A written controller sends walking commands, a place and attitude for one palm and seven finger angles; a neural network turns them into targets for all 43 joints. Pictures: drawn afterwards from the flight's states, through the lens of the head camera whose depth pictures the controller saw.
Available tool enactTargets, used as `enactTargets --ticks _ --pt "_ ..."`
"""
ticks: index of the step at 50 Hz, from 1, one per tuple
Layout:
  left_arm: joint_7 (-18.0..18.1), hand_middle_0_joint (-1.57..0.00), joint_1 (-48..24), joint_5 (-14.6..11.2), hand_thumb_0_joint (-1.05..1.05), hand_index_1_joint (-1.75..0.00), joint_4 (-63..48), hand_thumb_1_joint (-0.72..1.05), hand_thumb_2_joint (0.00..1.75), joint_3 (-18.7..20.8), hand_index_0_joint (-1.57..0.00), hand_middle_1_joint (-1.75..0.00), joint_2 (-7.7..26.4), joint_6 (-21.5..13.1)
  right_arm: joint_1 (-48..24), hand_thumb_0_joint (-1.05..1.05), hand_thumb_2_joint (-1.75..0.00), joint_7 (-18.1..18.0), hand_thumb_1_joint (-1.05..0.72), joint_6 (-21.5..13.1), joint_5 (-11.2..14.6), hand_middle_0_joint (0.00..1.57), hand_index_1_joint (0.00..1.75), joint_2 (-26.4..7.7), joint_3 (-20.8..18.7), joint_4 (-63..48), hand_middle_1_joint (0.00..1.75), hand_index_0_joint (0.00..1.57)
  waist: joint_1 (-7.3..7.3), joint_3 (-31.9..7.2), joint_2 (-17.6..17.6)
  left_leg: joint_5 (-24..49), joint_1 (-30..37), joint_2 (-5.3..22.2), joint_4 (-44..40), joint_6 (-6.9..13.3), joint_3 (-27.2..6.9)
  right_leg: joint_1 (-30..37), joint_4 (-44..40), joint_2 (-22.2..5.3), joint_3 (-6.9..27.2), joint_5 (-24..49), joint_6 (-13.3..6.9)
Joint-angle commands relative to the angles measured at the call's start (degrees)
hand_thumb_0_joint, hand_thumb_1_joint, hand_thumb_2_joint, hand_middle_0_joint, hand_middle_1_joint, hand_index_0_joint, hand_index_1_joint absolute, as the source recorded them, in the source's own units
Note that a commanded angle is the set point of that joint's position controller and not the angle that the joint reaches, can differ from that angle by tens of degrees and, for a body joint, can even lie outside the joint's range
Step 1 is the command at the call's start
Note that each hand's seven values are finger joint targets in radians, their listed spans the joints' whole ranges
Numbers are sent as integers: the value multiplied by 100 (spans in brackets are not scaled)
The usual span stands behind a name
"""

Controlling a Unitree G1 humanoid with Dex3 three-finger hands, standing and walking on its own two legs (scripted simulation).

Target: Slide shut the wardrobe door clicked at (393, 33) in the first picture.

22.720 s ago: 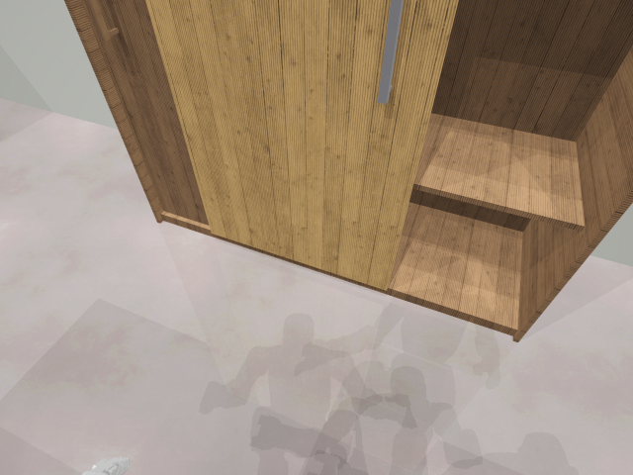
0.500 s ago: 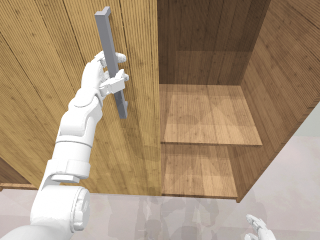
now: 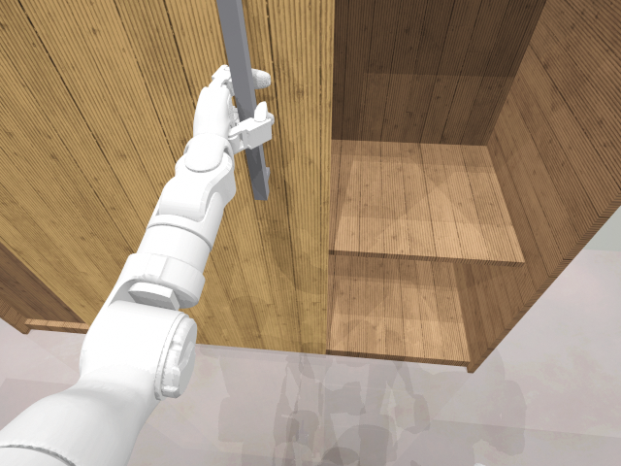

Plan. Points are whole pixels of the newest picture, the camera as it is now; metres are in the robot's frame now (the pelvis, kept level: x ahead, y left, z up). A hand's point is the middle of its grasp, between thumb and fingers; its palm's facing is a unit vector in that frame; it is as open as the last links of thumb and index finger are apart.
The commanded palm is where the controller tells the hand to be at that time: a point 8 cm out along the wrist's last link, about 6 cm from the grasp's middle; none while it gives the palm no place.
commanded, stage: tug the door sideways, standing still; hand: left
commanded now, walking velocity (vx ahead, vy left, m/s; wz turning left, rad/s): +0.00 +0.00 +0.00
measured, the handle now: (251, 106) +0.53 +0.09 +0.20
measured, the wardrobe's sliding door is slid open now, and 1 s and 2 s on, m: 0.46 0.44 0.23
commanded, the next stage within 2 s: step sideways, sliding the door along in 0.20 s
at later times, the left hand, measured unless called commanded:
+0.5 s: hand (280, 129) +0.47 +0.05 +0.20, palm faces -0.06 -0.99 -0.09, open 6.0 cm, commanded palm +0.46 +0.09 +0.21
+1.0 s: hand (288, 129) +0.48 +0.04 +0.19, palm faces +0.07 -1.00 -0.04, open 6.0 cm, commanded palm +0.45 +0.03 +0.20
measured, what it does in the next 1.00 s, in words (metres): steps on the spot: left foot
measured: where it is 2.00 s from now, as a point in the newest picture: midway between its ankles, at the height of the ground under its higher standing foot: outside the picture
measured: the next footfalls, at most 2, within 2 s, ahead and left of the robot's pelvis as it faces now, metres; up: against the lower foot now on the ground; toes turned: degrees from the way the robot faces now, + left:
left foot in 0.88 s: +0.09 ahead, +0.07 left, +0.00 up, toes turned +5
right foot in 1.14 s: +0.15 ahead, -0.32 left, +0.00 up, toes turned +0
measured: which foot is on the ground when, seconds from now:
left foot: down 0.00-0.64, up 0.66-0.86, down 0.88-1.00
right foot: down 0.00-0.88, up 0.90-1.00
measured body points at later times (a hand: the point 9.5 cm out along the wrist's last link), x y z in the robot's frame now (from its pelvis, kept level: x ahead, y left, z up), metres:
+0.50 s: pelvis -0.02 +0.00 -0.01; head +0.02 -0.02 +0.44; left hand +0.47 +0.10 +0.21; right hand +0.05 -0.26 -0.14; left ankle +0.02 +0.10 -0.74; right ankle -0.04 -0.09 -0.74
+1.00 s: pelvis +0.02 -0.08 -0.02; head +0.10 -0.08 +0.42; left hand +0.47 +0.09 +0.20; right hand +0.20 -0.33 -0.13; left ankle +0.05 +0.07 -0.74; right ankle +0.01 -0.20 -0.69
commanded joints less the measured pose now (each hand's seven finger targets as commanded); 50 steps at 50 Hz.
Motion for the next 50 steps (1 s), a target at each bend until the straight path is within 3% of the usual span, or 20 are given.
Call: enactTargets --ticks 1,15,16,17,19,23,25,29,31,32,34,36,41,42,43,44,45,46,47,50 --pt "-493 -45 -3918 -71 0 -140 -1458 90 90 -887 -45 -140 -970 -699 -59 0 -90 5 -90 -444 27 20 30 -727 -227 -505 30 20 -665 -2435 -66 2242 2615 174 218 -30 -185 -810 -180 187 207 2339 114" --pt "-235 -45 -4691 -30 0 -140 -1111 90 90 -872 -45 -140 -968 -1244 241 0 -90 136 -90 -864 -6 20 30 -814 -262 -314 30 20 -774 -2479 46 1748 2608 239 131 -127 -315 -1198 -131 233 171 1626 102" --pt "-199 -45 -3864 391 0 -140 -912 90 90 1030 -45 -140 2287 -1548 194 0 -90 -73 -90 -592 -38 20 30 -1261 -300 -447 30 20 -5 -2321 -416 1499 1850 732 177 193 -250 -957 -188 -46 405 854 301" --pt "-328 -45 -3785 419 0 -140 -890 90 90 306 -45 -140 1366 -1672 96 0 -90 -134 -90 -433 -41 20 30 -1018 -245 -583 30 20 -157 -2186 -549 1095 1592 718 89 225 -66 -723 -93 -101 369 828 324" --pt "-454 -45 -3923 291 0 -140 -1165 90 90 -68 -45 -140 770 -1834 -19 0 -90 -219 -90 -388 1 20 30 -877 -200 -768 30 20 -204 -2281 -251 558 1806 923 34 286 -207 -821 267 -68 297 532 292" --pt "-552 -45 -3775 146 0 -140 -1289 90 90 3 -45 -140 1061 -1897 -211 0 -90 -396 -90 -182 -29 20 30 -927 -258 -950 30 20 -126 -1950 565 609 2408 1876 -271 841 -1657 -1521 1338 83 486 -758 238" --pt "-560 -45 -3730 146 0 -140 -1511 90 90 54 -45 -140 1233 -1923 -244 0 -90 -430 -90 -82 -21 20 30 -928 -251 -996 30 20 -81 -1890 655 1126 2739 2102 -165 955 -1891 -1711 1431 16 592 -1155 155" --pt "-540 -45 -3390 185 0 -140 -1537 90 90 267 -45 -140 1596 -1895 -393 0 -90 -469 -90 175 83 20 30 -1032 -238 -1129 30 20 46 -1811 36 1575 1369 1581 791 491 -610 258 -112 -116 487 83 0" --pt "-503 -45 -3193 281 0 -140 -1435 90 90 366 -45 -140 1672 -1779 -537 0 -90 -455 -90 258 136 20 30 -861 -206 -1194 30 20 93 -1651 -1657 148 -634 674 2350 7 627 1623 -728 -1186 1662 828 -543" --pt "-496 -45 -3290 314 0 -140 -1468 90 90 466 -45 -140 1700 -1791 -766 0 -90 -472 -90 214 169 20 30 -800 -221 -1236 30 20 180 -1194 -2165 -1698 -1442 319 3203 -62 496 1774 -838 -1685 2358 1838 -1000" --pt "-459 -45 -3260 377 0 -140 -1418 90 90 454 -45 -140 1705 -1857 -700 0 -90 -455 -90 158 152 20 30 -848 -271 -1023 30 20 268 -1142 -1262 -1822 -1640 437 3723 -23 288 2060 -339 -1865 2345 3732 -1035" --pt "-466 -45 -3440 411 0 -140 -2044 90 90 -170 -45 -140 812 -2078 -692 0 -90 -424 -90 101 65 20 30 -559 -158 -1043 30 20 165 -1265 -447 -1469 -1431 525 3076 -70 547 2519 69 -1653 1760 4697 -1022" --pt "-417 -45 -3046 327 0 -140 -3146 90 90 -427 -45 -140 543 -2216 -814 0 -90 -405 -90 291 16 20 30 -634 -250 -1289 30 20 199 -1722 -848 217 406 434 627 0 1143 2081 965 -1010 633 5253 -202" --pt "-444 -45 -3004 288 0 -140 -3343 90 90 -560 -45 -140 439 -2219 -724 0 -90 -403 -90 335 38 20 30 -699 -290 -1300 30 20 32 -1989 -723 1110 1783 684 65 213 841 1110 1748 -850 382 5000 162" --pt "-498 -45 -2964 203 0 -140 -3523 90 90 -709 -45 -140 262 -2217 -698 0 -90 -357 -90 358 40 20 30 -917 -394 -1353 30 20 -103 -2305 208 3468 3549 1723 -46 772 -514 -729 2917 -347 234 3316 574" --pt "-592 -45 -2966 77 0 -140 -3674 90 90 -987 -45 -140 -112 -2202 -763 0 -90 -241 -90 442 69 20 30 -971 -424 -1424 30 20 -162 -2359 1274 5353 4543 3160 261 1440 -2357 -2343 4285 -55 805 -990 523" --pt "-637 -45 -2891 67 0 -140 -3491 90 90 -1052 -45 -140 -280 -2125 -1088 0 -90 -55 -90 440 71 20 30 -789 -309 -1443 30 20 24 -2232 747 4659 4270 3415 230 1422 -2560 -2350 4908 -250 1651 -1374 161" --pt "-683 -45 -3040 112 0 -140 -3650 90 90 -962 -45 -140 -104 -2062 -1221 0 -90 26 -90 470 107 20 30 -907 -367 -1478 30 20 69 -1711 165 3962 3616 3352 116 1255 -2121 -2487 4494 -471 1756 -1245 52" --pt "-669 -45 -3083 171 0 -140 -4131 90 90 -825 -45 -140 242 -2024 -1204 0 -90 -44 -90 482 67 20 30 -842 -365 -1502 30 20 39 -1530 187 3869 3453 3092 206 1099 -1653 -2578 3972 -564 1464 -1263 116" --pt "-663 -45 -2754 228 0 -140 -4303 90 90 -1140 -45 -140 -149 -1922 -1300 0 -90 -32 -90 451 99 20 30 -804 -371 -1625 30 20 45 -1693 787 3533 2738 2517 295 793 -601 -1448 2417 -606 892 -791 151"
